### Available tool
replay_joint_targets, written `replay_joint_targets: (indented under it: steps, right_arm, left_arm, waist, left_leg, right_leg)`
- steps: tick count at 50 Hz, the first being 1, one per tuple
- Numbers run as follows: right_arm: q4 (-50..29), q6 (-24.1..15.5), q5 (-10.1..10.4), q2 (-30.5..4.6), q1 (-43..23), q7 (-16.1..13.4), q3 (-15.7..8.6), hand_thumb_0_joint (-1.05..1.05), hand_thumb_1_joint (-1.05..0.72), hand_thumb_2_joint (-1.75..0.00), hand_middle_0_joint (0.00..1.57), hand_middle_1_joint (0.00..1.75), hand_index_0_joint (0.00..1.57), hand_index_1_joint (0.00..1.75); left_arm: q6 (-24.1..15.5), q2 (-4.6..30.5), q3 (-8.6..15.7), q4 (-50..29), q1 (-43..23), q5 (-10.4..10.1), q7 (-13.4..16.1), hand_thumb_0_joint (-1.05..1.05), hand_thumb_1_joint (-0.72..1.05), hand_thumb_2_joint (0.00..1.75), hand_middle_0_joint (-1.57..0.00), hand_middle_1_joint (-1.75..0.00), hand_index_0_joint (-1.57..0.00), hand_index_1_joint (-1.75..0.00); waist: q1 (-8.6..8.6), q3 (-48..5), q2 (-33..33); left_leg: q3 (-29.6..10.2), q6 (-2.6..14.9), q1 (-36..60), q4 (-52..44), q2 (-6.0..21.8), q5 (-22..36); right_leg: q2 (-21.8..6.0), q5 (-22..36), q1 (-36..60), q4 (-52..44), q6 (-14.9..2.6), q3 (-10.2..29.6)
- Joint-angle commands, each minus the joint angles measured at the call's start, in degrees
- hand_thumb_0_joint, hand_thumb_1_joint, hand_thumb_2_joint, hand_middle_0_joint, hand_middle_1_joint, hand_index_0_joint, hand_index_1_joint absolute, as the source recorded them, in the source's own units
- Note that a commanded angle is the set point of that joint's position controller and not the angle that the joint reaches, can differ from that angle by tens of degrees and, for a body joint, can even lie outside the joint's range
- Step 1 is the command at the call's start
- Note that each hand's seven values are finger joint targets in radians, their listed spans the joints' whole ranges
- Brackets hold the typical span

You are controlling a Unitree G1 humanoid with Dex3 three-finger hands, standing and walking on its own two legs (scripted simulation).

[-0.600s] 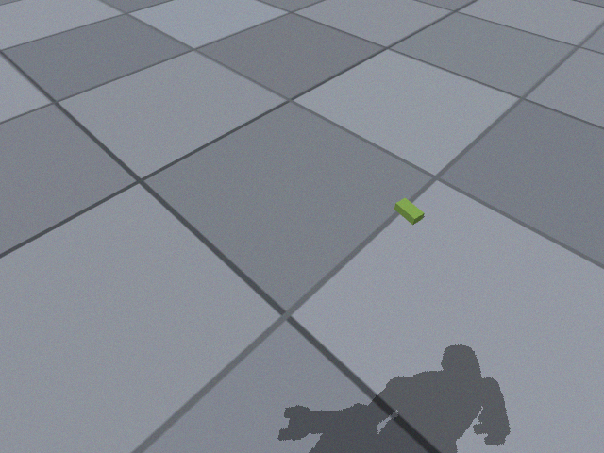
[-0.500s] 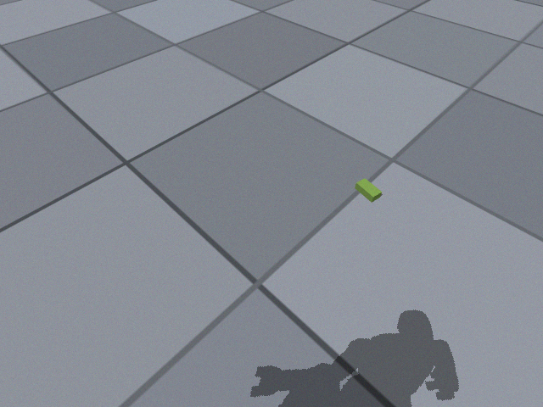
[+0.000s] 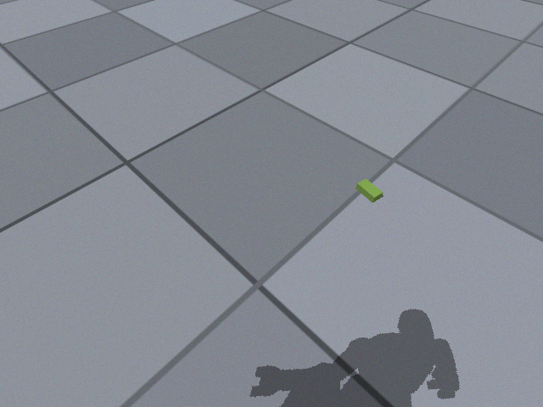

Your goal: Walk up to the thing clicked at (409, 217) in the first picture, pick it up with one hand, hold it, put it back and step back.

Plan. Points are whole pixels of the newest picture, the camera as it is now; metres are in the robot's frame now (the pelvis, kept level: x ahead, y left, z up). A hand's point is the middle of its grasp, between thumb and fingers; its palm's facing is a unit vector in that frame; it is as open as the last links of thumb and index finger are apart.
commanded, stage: stand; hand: left
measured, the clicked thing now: (369, 190) +1.21 -0.44 -0.76
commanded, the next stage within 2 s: walk up in 0.52 s
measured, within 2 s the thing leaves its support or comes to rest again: neither
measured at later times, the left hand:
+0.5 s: hand out of the picture +0.08 +0.25 -0.16, palm faces -0.01 -0.94 -0.33, open 7.4 cm
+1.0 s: hand (200, 357) +0.23 +0.15 -0.15, palm faces -0.25 -0.88 -0.40, open 7.4 cm
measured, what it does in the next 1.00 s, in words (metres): walks ahead, turning right: right foot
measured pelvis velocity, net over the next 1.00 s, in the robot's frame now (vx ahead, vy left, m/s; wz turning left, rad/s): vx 0.11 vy -0.10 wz -0.37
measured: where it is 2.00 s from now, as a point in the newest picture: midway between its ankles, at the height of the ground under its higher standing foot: (337, 315)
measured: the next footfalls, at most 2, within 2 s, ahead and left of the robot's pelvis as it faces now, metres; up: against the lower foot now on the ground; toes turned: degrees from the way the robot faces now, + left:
right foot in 0.84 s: +0.13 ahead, -0.23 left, +0.00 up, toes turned -21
left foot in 1.26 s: +0.45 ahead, -0.06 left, +0.00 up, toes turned -26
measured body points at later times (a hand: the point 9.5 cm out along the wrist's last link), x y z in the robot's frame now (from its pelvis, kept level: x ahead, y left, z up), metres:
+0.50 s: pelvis +0.01 +0.00 +0.00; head +0.02 +0.00 +0.45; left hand +0.08 +0.30 -0.13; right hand +0.08 -0.30 -0.13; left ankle +0.00 +0.13 -0.75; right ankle +0.00 -0.11 -0.75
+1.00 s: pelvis +0.11 -0.10 -0.02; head +0.11 -0.14 +0.43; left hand +0.24 +0.20 -0.12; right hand +0.12 -0.45 -0.14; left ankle +0.12 +0.05 -0.67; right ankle +0.09 -0.22 -0.75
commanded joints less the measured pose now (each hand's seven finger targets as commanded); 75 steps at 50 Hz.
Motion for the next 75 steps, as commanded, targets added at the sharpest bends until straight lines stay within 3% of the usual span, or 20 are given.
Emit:
replay_joint_targets:
  steps: [1, 25, 26, 27, 29, 33, 36, 39, 41, 42, 43, 44, 45, 51, 59, 62, 64, 66, 70, 75]
  right_arm:
    - [-3.1, -1.2, -0.2, -12.2, -2.2, -0.9, -2.2, 0.00, -0.90, -0.90, 0.20, 0.30, 0.20, 0.30]
    - [-3.1, -1.4, -0.2, -12.3, -1.6, -1.0, -2.0, 0.00, -0.90, -0.90, 0.20, 0.30, 0.20, 0.30]
    - [-9.1, -2.9, -1.9, -19.4, -0.3, 0.2, -7.3, 0.00, -0.90, -0.90, 0.20, 0.30, 0.20, 0.30]
    - [-8.2, -3.1, -2.1, -19.1, 4.3, 0.6, -8.1, 0.00, -0.90, -0.90, 0.20, 0.30, 0.20, 0.30]
    - [-8.5, -3.2, -1.5, -21.8, 9.5, 0.3, -9.4, 0.00, -0.90, -0.90, 0.20, 0.30, 0.20, 0.30]
    - [-15.0, -4.0, -2.2, -19.4, -1.4, 0.3, -9.6, 0.00, -0.90, -0.90, 0.20, 0.30, 0.20, 0.30]
    - [-17.7, -4.1, -2.7, -18.1, -5.9, 1.3, -9.5, 0.00, -0.90, -0.90, 0.20, 0.30, 0.20, 0.30]
    - [-17.6, -3.4, -2.1, -18.9, -2.6, 1.7, -9.7, 0.00, -0.90, -0.90, 0.20, 0.30, 0.20, 0.30]
    - [-18.7, -2.7, -2.2, -18.5, -6.0, 1.9, -9.1, 0.00, -0.90, -0.90, 0.20, 0.30, 0.20, 0.30]
    - [-19.5, -2.3, -2.5, -15.6, -5.6, 2.1, -8.0, 0.00, -0.90, -0.90, 0.20, 0.30, 0.20, 0.30]
    - [-21.5, -2.3, -1.9, -10.5, -4.3, 2.8, -6.1, 0.00, -0.90, -0.90, 0.20, 0.30, 0.20, 0.30]
    - [-23.2, -2.4, -0.6, -12.8, -4.0, 3.0, -6.2, 0.00, -0.90, -0.90, 0.20, 0.30, 0.20, 0.30]
    - [-22.5, -2.7, -1.3, -17.0, -5.6, 2.8, -7.3, 0.00, -0.90, -0.90, 0.20, 0.30, 0.20, 0.30]
    - [-18.1, -2.2, -0.1, -15.4, 4.5, 3.7, -7.3, 0.00, -0.90, -0.90, 0.20, 0.30, 0.20, 0.30]
    - [-24.5, -3.2, -1.9, -14.4, -2.7, 4.5, -8.1, 0.00, -0.90, -0.90, 0.20, 0.30, 0.20, 0.30]
    - [-21.8, -3.8, -1.8, -15.3, 9.0, 4.1, -9.6, 0.00, -0.90, -0.90, 0.20, 0.30, 0.20, 0.30]
    - [-19.9, -4.8, -2.9, -21.2, 21.0, 2.8, -11.7, 0.00, -0.90, -0.90, 0.20, 0.30, 0.20, 0.30]
    - [-22.8, -4.8, -0.8, -24.5, 10.8, 2.9, -12.2, 0.00, -0.90, -0.90, 0.20, 0.30, 0.20, 0.30]
    - [-23.5, -4.9, -0.7, -16.9, 8.7, 2.7, -9.1, 0.00, -0.90, -0.90, 0.20, 0.30, 0.20, 0.30]
    - [-23.5, -4.6, -1.1, -17.5, 12.1, 2.3, -8.5, 0.00, -0.90, -0.90, 0.20, 0.30, 0.20, 0.30]
  left_arm:
    - [-1.4, 12.3, 2.3, -3.5, -2.3, 0.2, 0.8, 0.00, 0.90, 0.90, -0.20, -0.30, -0.20, -0.30]
    - [-1.3, 12.1, 2.3, -3.5, -2.7, 0.2, 0.8, 0.00, 0.90, 0.90, -0.20, -0.30, -0.20, -0.30]
    - [-0.5, 17.6, 7.4, -10.0, 1.6, 1.7, -1.7, 0.00, 0.90, 0.90, -0.20, -0.30, -0.20, -0.30]
    - [0.1, 16.0, 7.0, -11.1, -1.9, 2.0, -2.7, 0.00, 0.90, 0.90, -0.20, -0.30, -0.20, -0.30]
    - [0.5, 12.7, 6.9, -14.8, -10.5, 2.6, -3.8, 0.00, 0.90, 0.90, -0.20, -0.30, -0.20, -0.30]
    - [0.8, 14.4, 8.1, -14.3, 0.8, 1.4, -5.7, 0.00, 0.90, 0.90, -0.20, -0.30, -0.20, -0.30]
    - [1.0, 13.2, 8.6, -13.7, 5.4, 0.4, -7.0, 0.00, 0.90, 0.90, -0.20, -0.30, -0.20, -0.30]
    - [0.2, 12.7, 8.1, -15.4, 3.6, 0.8, -6.7, 0.00, 0.90, 0.90, -0.20, -0.30, -0.20, -0.30]
    - [-0.3, 14.2, 8.9, -13.2, 12.9, 1.3, -5.5, 0.00, 0.90, 0.90, -0.20, -0.30, -0.20, -0.30]
    - [-1.1, 17.7, 10.3, -10.7, 21.4, 1.2, -4.3, 0.00, 0.90, 0.90, -0.20, -0.30, -0.20, -0.30]
    - [-1.5, 22.9, 12.1, -10.8, 25.9, 1.5, -2.9, 0.00, 0.90, 0.90, -0.20, -0.30, -0.20, -0.30]
    - [-2.1, 26.7, 11.9, -13.5, 22.5, 1.0, -2.8, 0.00, 0.90, 0.90, -0.20, -0.30, -0.20, -0.30]
    - [-1.9, 27.5, 11.9, -14.9, 17.8, 0.1, -2.7, 0.00, 0.90, 0.90, -0.20, -0.30, -0.20, -0.30]
    - [-4.1, 18.7, 8.6, -18.4, 10.6, -0.7, -0.5, 0.00, 0.90, 0.90, -0.20, -0.30, -0.20, -0.30]
    - [-5.9, 19.5, 8.4, -21.2, 13.6, -0.3, -0.5, 0.00, 0.90, 0.90, -0.20, -0.30, -0.20, -0.30]
    - [-6.0, 18.5, 7.7, -22.8, 9.6, 0.1, 0.0, 0.00, 0.90, 0.90, -0.20, -0.30, -0.20, -0.30]
    - [-5.9, 10.0, 5.3, -22.4, 16.3, -0.2, 0.2, 0.00, 0.90, 0.90, -0.20, -0.30, -0.20, -0.30]
    - [-5.2, 14.8, 5.4, -20.6, 22.0, -0.5, 1.3, 0.00, 0.90, 0.90, -0.20, -0.30, -0.20, -0.30]
    - [-5.5, 16.2, 6.3, -18.2, 16.3, -1.4, -0.3, 0.00, 0.90, 0.90, -0.20, -0.30, -0.20, -0.30]
    - [-4.7, 13.3, 5.0, -21.3, 10.8, -1.4, -1.5, 0.00, 0.90, 0.90, -0.20, -0.30, -0.20, -0.30]
  waist:
    - [-0.20, -4.3, 0.0]
    - [-0.20, -4.5, 0.6]
    - [-1.39, -6.8, 0.0]
    - [-4.13, -3.4, 1.4]
    - [-8.77, 0.5, 12.2]
    - [0.03, -0.9, 7.3]
    - [2.64, -1.1, 10.4]
    - [0.60, 0.4, 6.6]
    - [5.61, -1.6, 1.2]
    - [9.62, -5.0, -10.5]
    - [11.54, -2.0, -25.3]
    - [8.16, -0.2, -22.8]
    - [6.43, 2.5, -13.3]
    - [-0.42, 0.0, -5.6]
    - [1.29, 1.1, -3.9]
    - [-5.79, -3.4, -3.6]
    - [-9.83, -10.7, 16.6]
    - [-3.16, -6.9, 15.2]
    - [-2.39, 1.2, 8.7]
    - [-3.80, -1.4, 9.5]
  left_leg:
    - [-5.0, 2.14, 0.7, -2.4, 6.5, 7.4]
    - [-5.0, 2.02, 0.5, -3.1, 6.8, 9.9]
    - [-1.2, 5.18, 11.8, 5.9, 5.3, -15.1]
    - [-4.9, 7.55, 20.7, 2.4, 8.0, -26.6]
    - [-20.4, 14.34, 17.1, -11.4, 26.4, -30.4]
    - [-9.9, 13.03, 4.8, -11.3, 25.0, -20.8]
    - [5.9, 8.62, 1.0, -4.8, 15.5, -15.7]
    - [8.4, 8.11, -8.3, 0.8, 14.5, -20.3]
    - [12.6, 7.78, -12.2, 14.8, 11.7, -17.7]
    - [14.5, 6.48, -17.4, 34.3, 7.1, -12.6]
    - [12.3, 3.27, -32.0, 50.4, 1.1, -24.3]
    - [3.7, 0.71, -38.4, 54.3, -1.8, -25.6]
    - [-0.9, 0.26, -36.3, 53.2, 2.6, -23.1]
    - [-1.4, 1.47, -22.8, 39.7, 6.2, -7.0]
    - [0.2, -0.21, -17.7, 18.9, 5.6, 1.2]
    - [2.2, 1.33, 0.7, 14.5, 3.0, 1.8]
    - [-15.4, 6.03, 17.7, 4.6, 14.0, -16.8]
    - [-40.4, 13.36, 9.1, -8.7, 26.6, -34.7]
    - [-10.9, 10.44, -4.1, -4.6, 15.4, -5.7]
    - [-0.8, 14.00, 3.6, 0.0, 15.6, 17.1]
  right_leg:
    - [-7.5, 6.5, 0.8, -3.1, -1.22, 6.2]
    - [-7.7, 8.9, 2.4, -2.6, -1.17, 6.1]
    - [-4.6, -9.8, -12.4, 3.3, -4.17, 12.8]
    - [-3.4, -20.8, -30.2, 4.0, -2.52, 11.5]
    - [-2.3, -17.9, -40.4, 28.9, 0.15, 3.5]
    - [-9.6, -12.7, -27.8, 32.9, 0.05, 5.8]
    - [-8.0, -8.2, -18.6, 24.1, 0.28, 0.7]
    - [-4.2, -5.1, -9.3, 22.6, -0.27, -5.0]
    - [-1.2, -2.7, -0.9, 17.0, -0.54, -8.1]
    - [0.9, -8.4, 8.1, 14.0, -1.88, -4.4]
    - [-8.0, -23.0, 11.8, 2.4, -5.86, 16.6]
    - [-19.5, -29.6, 7.8, -11.2, -12.30, 47.5]
    - [-23.3, -35.5, 2.2, -12.6, -16.42, 53.1]
    - [-10.4, -7.5, -4.8, -3.6, -9.65, 22.0]
    - [-10.4, -1.2, -8.3, 1.3, -9.92, 18.7]
    - [-8.3, 4.3, -16.1, 12.6, -7.11, 15.7]
    - [3.0, -8.2, -29.3, 44.0, -2.73, 7.8]
    - [1.0, -18.7, -34.1, 55.5, -2.99, 7.6]
    - [-4.2, -8.5, -27.2, 47.5, -1.80, 6.1]
    - [-4.4, -7.9, -27.6, 31.0, 0.00, 2.5]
